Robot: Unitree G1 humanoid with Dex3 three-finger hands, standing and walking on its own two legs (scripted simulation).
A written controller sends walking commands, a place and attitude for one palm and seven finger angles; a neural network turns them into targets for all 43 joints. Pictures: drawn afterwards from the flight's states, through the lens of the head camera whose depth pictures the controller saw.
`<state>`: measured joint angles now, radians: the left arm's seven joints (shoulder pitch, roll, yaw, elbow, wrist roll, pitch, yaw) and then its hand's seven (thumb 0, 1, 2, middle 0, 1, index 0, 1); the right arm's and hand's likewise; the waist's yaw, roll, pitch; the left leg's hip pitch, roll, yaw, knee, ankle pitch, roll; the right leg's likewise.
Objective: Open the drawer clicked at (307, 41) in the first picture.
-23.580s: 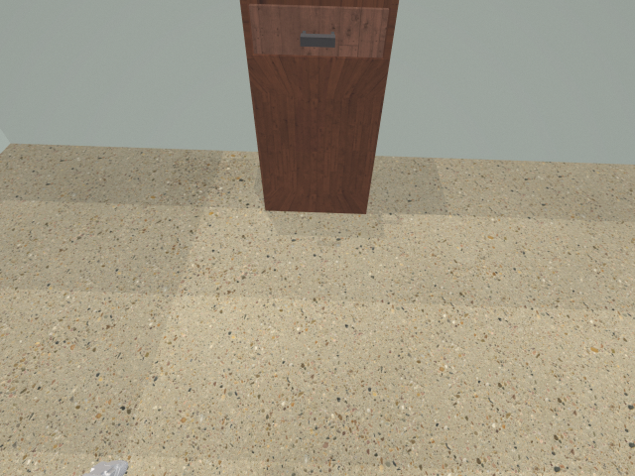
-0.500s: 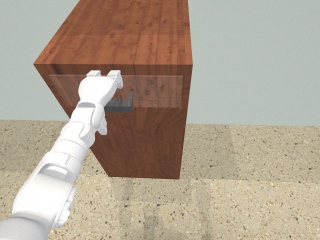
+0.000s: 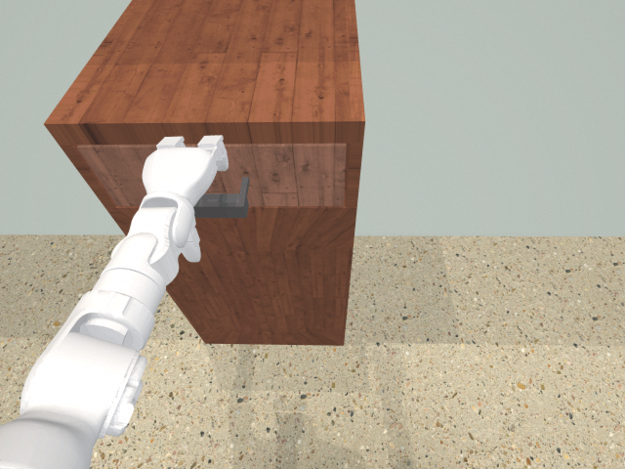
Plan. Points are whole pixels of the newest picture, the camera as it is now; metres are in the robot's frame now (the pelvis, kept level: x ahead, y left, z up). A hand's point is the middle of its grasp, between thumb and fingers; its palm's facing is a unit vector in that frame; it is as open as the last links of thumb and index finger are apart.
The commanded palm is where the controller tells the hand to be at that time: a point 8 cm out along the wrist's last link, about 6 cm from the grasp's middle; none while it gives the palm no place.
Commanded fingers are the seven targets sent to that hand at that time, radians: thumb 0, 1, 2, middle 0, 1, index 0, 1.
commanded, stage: lower the fingers behind the handle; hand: left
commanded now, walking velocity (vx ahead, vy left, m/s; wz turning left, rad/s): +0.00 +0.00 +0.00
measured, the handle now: (216, 194) +0.52 +0.16 +0.02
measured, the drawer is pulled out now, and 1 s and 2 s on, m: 0.00 0.00 0.00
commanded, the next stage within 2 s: close the thumb around the handle in 1.48 s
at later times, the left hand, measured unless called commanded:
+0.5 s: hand (205, 216) +0.46 +0.16 +0.03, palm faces -0.05 -0.02 -1.00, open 13.8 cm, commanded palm +0.44 +0.17 +0.09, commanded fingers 0.00 -0.50 0.30 -0.30 -1.20 -0.30 -1.20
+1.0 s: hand (210, 219) +0.47 +0.16 +0.02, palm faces -0.02 -0.01 -1.00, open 13.8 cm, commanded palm +0.44 +0.16 +0.06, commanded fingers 0.00 -0.50 0.30 -0.30 -1.20 -0.30 -1.20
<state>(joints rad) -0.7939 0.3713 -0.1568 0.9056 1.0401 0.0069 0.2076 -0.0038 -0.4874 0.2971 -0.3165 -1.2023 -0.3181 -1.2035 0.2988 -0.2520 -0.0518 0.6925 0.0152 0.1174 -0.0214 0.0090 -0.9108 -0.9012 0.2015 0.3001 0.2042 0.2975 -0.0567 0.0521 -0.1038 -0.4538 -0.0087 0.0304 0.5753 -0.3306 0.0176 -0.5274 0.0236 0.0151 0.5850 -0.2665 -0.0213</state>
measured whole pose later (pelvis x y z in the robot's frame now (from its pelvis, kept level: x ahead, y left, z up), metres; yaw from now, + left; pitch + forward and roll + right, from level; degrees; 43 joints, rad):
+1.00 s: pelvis -0.01 +0.00 -0.01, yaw +0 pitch +16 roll +0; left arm -0.83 0.33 -0.15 1.06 1.09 0.03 0.36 0.00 -0.49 0.30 -0.30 -1.22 -0.30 -1.23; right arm 0.30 -0.24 -0.05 0.71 0.00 0.10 -0.02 0.01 -0.91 -0.90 0.20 0.30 0.21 0.30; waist -0.09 0.04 -0.14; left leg -0.61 0.00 0.03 0.70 -0.37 0.02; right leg -0.68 0.03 0.01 0.69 -0.30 -0.02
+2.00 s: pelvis -0.01 +0.00 -0.02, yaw -1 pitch +17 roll +0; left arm -0.80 0.32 -0.15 1.01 1.10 0.04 0.38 0.00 0.21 0.60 -0.26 -1.26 -0.29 -1.23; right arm 0.30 -0.24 -0.05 0.69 0.00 0.11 -0.02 0.01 -0.91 -0.90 0.20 0.30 0.21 0.30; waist -0.08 0.03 -0.14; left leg -0.62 0.00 0.04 0.72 -0.39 0.02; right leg -0.69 0.03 0.02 0.71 -0.31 -0.02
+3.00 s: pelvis +0.02 +0.00 -0.01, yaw -1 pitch +14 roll +0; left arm -0.44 0.28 -0.19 0.61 1.08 0.10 0.33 0.01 0.50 0.69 -0.14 -1.32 -0.22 -1.25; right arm 0.21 -0.24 -0.05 0.63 0.02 0.15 0.00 0.01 -0.91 -0.90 0.20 0.30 0.20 0.30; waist -0.02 0.05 -0.14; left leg -0.48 0.00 0.05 0.64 -0.40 0.02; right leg -0.56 0.04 0.03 0.65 -0.32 -0.02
